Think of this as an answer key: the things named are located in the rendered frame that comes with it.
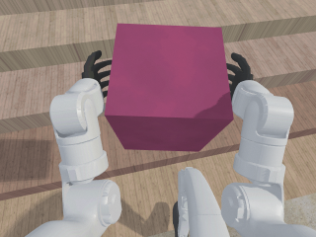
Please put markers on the right robot upper arm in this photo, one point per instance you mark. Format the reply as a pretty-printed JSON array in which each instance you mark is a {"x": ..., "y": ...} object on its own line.
[{"x": 256, "y": 211}]

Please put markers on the robot left forearm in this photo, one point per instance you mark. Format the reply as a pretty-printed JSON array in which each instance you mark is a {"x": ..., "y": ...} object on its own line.
[{"x": 74, "y": 118}]

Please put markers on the robot left hand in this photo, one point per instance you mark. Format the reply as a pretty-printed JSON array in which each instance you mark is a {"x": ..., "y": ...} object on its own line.
[{"x": 91, "y": 70}]

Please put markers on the robot right forearm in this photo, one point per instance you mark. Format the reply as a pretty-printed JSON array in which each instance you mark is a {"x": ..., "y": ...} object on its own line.
[{"x": 265, "y": 129}]

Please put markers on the right robot foot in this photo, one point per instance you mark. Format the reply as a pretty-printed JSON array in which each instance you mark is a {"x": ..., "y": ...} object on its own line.
[{"x": 176, "y": 219}]

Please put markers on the carton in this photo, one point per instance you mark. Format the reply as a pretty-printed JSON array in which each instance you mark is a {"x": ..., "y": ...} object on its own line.
[{"x": 168, "y": 88}]

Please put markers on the robot right hand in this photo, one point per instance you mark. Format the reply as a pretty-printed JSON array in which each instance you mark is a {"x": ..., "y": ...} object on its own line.
[{"x": 241, "y": 75}]

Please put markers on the left robot upper arm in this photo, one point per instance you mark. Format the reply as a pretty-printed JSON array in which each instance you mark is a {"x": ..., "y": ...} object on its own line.
[{"x": 89, "y": 209}]

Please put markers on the right robot thigh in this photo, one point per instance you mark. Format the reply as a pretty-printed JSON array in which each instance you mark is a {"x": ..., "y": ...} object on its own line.
[{"x": 205, "y": 219}]

